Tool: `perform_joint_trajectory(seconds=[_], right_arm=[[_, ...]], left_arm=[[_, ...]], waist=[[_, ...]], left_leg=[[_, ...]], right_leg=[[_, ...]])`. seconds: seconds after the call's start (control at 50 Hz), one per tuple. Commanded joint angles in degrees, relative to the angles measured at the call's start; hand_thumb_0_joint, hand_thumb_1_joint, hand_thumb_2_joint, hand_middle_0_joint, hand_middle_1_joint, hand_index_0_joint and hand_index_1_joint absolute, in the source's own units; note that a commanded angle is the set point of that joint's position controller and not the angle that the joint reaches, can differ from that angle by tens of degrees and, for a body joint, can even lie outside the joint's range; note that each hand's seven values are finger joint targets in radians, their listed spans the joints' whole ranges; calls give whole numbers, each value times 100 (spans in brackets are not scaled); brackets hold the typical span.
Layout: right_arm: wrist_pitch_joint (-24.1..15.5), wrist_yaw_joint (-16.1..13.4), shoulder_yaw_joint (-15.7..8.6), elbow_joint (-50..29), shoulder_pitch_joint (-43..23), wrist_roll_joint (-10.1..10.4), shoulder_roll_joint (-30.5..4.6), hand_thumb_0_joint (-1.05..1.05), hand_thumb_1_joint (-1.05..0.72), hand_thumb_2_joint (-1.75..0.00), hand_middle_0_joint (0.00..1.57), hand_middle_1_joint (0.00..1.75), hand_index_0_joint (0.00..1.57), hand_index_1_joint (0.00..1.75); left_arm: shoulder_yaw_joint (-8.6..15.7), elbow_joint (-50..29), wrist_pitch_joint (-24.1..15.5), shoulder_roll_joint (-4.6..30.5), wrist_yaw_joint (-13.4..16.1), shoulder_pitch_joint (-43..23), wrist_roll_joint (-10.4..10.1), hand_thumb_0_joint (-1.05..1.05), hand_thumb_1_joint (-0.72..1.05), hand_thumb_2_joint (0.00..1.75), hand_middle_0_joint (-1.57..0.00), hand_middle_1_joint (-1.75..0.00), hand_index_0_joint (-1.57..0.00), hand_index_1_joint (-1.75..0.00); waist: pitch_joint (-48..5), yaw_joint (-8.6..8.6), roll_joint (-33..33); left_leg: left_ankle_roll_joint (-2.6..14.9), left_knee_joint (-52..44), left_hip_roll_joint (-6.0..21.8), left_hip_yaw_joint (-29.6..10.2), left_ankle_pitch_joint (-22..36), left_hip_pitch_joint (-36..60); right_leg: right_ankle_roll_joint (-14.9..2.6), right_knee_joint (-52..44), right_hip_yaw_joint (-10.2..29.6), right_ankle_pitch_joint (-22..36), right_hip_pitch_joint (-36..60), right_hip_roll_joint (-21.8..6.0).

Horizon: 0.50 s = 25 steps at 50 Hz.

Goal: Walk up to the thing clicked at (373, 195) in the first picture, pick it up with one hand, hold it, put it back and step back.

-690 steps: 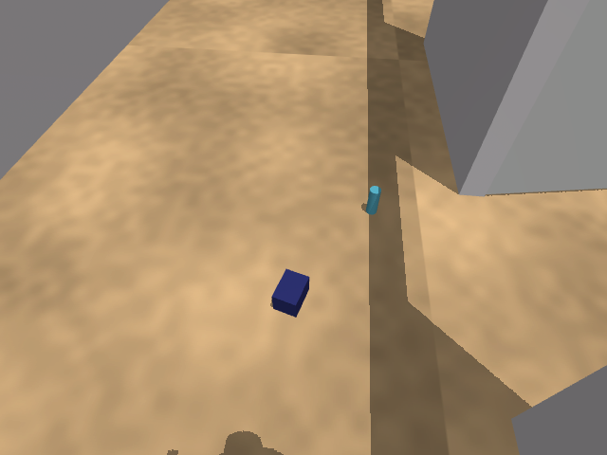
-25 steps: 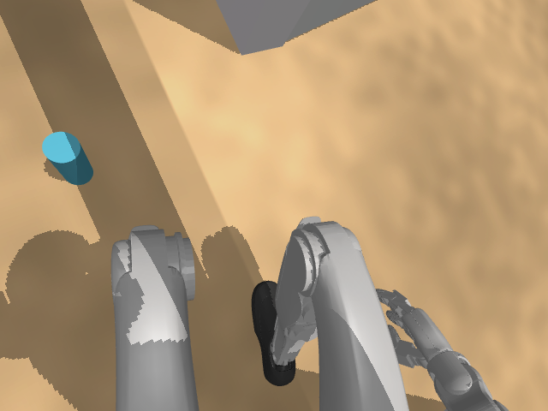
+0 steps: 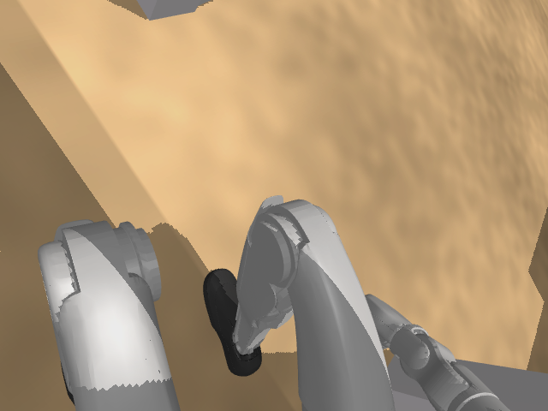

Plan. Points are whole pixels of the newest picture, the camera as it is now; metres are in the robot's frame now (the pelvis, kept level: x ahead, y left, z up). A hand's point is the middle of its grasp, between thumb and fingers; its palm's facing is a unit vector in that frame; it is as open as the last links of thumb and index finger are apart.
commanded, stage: close in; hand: left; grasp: from the side
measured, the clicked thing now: out of the picture +0.45 +0.31 -0.22
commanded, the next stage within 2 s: close in 0.42 s
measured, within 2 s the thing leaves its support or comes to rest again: leaves its support in 1.62 s
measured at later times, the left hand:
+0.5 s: hand out of the picture +0.41 +0.30 -0.19, palm faces +0.33 -0.94 +0.02, open 17.4 cm
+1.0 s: hand out of the picture +0.44 +0.29 -0.19, palm faces +0.38 -0.93 -0.01, open 10.2 cm
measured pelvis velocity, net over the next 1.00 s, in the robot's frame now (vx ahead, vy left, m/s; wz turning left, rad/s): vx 0.00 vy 0.01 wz -0.05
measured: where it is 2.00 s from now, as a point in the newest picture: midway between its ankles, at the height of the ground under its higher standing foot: (177, 371)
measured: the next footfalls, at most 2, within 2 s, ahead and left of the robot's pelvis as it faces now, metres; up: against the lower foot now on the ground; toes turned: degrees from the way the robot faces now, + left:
none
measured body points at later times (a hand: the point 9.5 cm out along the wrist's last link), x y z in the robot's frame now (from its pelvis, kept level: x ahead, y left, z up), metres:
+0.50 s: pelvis -0.01 +0.01 +0.00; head +0.21 +0.21 +0.33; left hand +0.39 +0.34 -0.19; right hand +0.17 -0.23 -0.02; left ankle +0.08 +0.12 -0.25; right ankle +0.14 -0.11 -0.25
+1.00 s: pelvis +0.00 +0.01 +0.00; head +0.23 +0.20 +0.32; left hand +0.41 +0.34 -0.18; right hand +0.16 -0.24 -0.02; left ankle +0.08 +0.12 -0.25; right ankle +0.14 -0.11 -0.25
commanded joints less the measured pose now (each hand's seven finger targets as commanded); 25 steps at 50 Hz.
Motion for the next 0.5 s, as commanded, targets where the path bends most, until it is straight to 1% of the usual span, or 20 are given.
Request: perform_joint_trajectory(seconds=[0.0, 0.02, 0.04, 0.08, 0.1, 0.12, 0.16, 0.18, 0.2, 0.22, 0.24, 0.28, 0.3, 0.32, 0.34, 0.36, 0.38, 0.4, 0.44, 0.48], right_arm=[[134, -78, -670, -46, 175, -166, -2119, 0, -94, -91, 20, 30, 20, 30], [161, -70, -647, -78, 104, -202, -2117, 0, -94, -91, 20, 30, 20, 30], [178, -66, -663, -102, 43, -213, -2115, 0, -94, -91, 20, 30, 20, 30], [233, -46, -658, -118, 13, -247, -2154, 0, -94, -91, 20, 30, 20, 30], [234, -35, -661, -133, -23, -247, -2154, 0, -94, -91, 20, 30, 20, 30], [251, -21, -665, -135, 7, -256, -2154, 0, -94, -91, 20, 30, 20, 30], [274, 3, -660, -157, -18, -245, -2217, 0, -94, -91, 20, 30, 20, 30], [282, 19, -646, -190, -70, -240, -2217, 0, -94, -91, 20, 30, 20, 30], [284, 30, -617, -195, -56, -250, -2191, 0, -94, -91, 20, 30, 20, 30], [296, 42, -606, -211, -59, -236, -2202, 0, -93, -90, 20, 30, 20, 30], [308, 55, -559, -215, -90, -253, -2181, 0, -93, -90, 20, 30, 20, 30], [321, 57, -518, -223, -134, -276, -2141, 0, -92, -90, 20, 30, 20, 30], [344, 65, -493, -247, -142, -300, -2132, 0, -92, -90, 20, 30, 20, 30], [364, 69, -482, -252, -171, -311, -2134, 0, -92, -90, 20, 30, 20, 30], [393, 75, -462, -262, -141, -340, -2131, 0, -92, -90, 20, 30, 20, 30], [417, 84, -417, -266, -155, -368, -2105, 0, -92, -90, 20, 30, 20, 30], [440, 82, -415, -304, -203, -385, -2110, 0, -91, -90, 20, 30, 20, 30], [466, 82, -394, -306, -196, -400, -2110, 0, -91, -90, 20, 30, 20, 30], [509, 92, -379, -316, -234, -435, -2121, 0, -92, -90, 20, 30, 20, 30], [539, 94, -378, -304, -205, -469, -2123, 0, -92, -91, 20, 30, 20, 30]], left_arm=[[-112, -820, -661, 1727, 442, -930, 208, 0, -61, 3, -6, -8, -6, -8], [-227, -821, -691, 1694, 500, -934, 250, 0, -59, 2, -6, -8, -6, -7], [-378, -833, -696, 1506, 522, -908, 269, 0, -59, 2, -6, -8, -6, -7], [-612, -745, -695, 1254, 582, -904, 302, 0, -57, 2, -6, -7, -6, -7], [-770, -715, -689, 1077, 593, -880, 283, 0, -57, 2, -6, -8, -6, -7], [-831, -642, -679, 956, 630, -846, 249, 0, -58, 2, -6, -7, -6, -7], [-993, -593, -717, 766, 697, -908, 190, 0, -59, 1, -6, -7, -6, -6], [-1049, -557, -734, 728, 748, -901, 156, 0, -61, 1, -6, -8, -7, -6], [-1093, -585, -761, 660, 809, -1018, 126, 0, -61, 2, -6, -8, -6, -7], [-1110, -570, -807, 609, 863, -1098, 104, 0, -61, 2, -6, -8, -6, -7], [-1100, -537, -849, 655, 924, -1108, 99, 0, -61, 3, -6, -8, -6, -7], [-1050, -516, -934, 786, 1072, -1100, 129, 0, -61, 4, -7, -9, -7, -8], [-1018, -504, -989, 856, 1156, -1170, 151, 0, -61, 5, -7, -10, -8, -9], [-1006, -506, -1035, 896, 1221, -1226, 195, 0, -58, 7, -7, -10, -8, -9], [-939, -481, -1067, 964, 1314, -1148, 240, 0, -57, 8, -8, -10, -8, -10], [-977, -472, -1111, 1058, 1382, -1161, 313, 0, -54, 10, -8, -11, -8, -10], [-955, -482, -1149, 1071, 1451, -1156, 365, 0, -52, 10, -7, -10, -7, -10], [-918, -455, -1160, 1167, 1509, -1056, 417, 0, -49, 12, -8, -11, -8, -10], [-905, -501, -1200, 1203, 1611, -999, 502, 0, -46, 12, -7, -10, -7, -10], [-857, -576, -1217, 1176, 1704, -949, 510, 0, -44, 13, -7, -11, -7, -11]], waist=[[-3112, -381, 3582], [-3066, -381, 3615], [-2965, -430, 3643], [-2824, -587, 3569], [-2754, -607, 3502], [-2762, -633, 3379], [-2677, -733, 3274], [-2671, -709, 3107], [-2684, -765, 3060], [-2614, -806, 2985], [-2602, -796, 2933], [-2572, -713, 2951], [-2587, -718, 2934], [-2485, -741, 2981], [-2536, -701, 3063], [-2541, -675, 3168], [-2508, -681, 3199], [-2489, -641, 3291], [-2496, -645, 3444], [-2625, -663, 3481]], left_leg=[[-207, -2146, 426, 342, 655, 2191], [-209, -2159, 427, 342, 625, 2154], [-215, -2180, 438, 317, 589, 2179], [-230, -2245, 442, 195, 531, 2140], [-223, -2240, 446, 159, 476, 2117], [-213, -2196, 443, 154, 536, 2122], [-233, -2253, 446, -13, 549, 2158], [-203, -2220, 438, -31, 423, 2096], [-197, -2181, 433, -57, 454, 2103], [-200, -2223, 426, -135, 394, 2064], [-182, -2181, 409, -142, 384, 2016], [-164, -2110, 424, -111, 391, 1979], [-155, -2072, 426, -93, 372, 1934], [-160, -2105, 434, -111, 295, 1908], [-185, -2140, 455, -128, 365, 2022], [-186, -2120, 448, -89, 381, 1990], [-195, -2141, 468, -95, 377, 2025], [-198, -2147, 470, -75, 397, 2002], [-223, -2173, 481, -70, 497, 2098], [-226, -2110, 487, -42, 708, 2191]], right_leg=[[-368, -877, -455, 543, 1534, 108], [-378, -878, -459, 528, 1488, 114], [-375, -870, -476, 526, 1392, 105], [-361, -832, -563, 529, 1332, 97], [-358, -834, -572, 529, 1270, 102], [-343, -864, -564, 601, 1336, 108], [-322, -791, -637, 632, 1245, 92], [-316, -834, -641, 556, 1217, 110], [-302, -837, -634, 596, 1269, 112], [-293, -825, -664, 554, 1220, 107], [-280, -837, -661, 555, 1264, 119], [-283, -847, -599, 566, 1310, 136], [-285, -865, -592, 542, 1352, 153], [-279, -858, -603, 473, 1318, 140], [-290, -834, -612, 508, 1378, 152], [-297, -839, -600, 521, 1436, 175], [-304, -840, -606, 506, 1390, 174], [-318, -829, -608, 506, 1454, 192], [-323, -804, -623, 583, 1466, 193], [-318, -816, -621, 764, 1604, 207]])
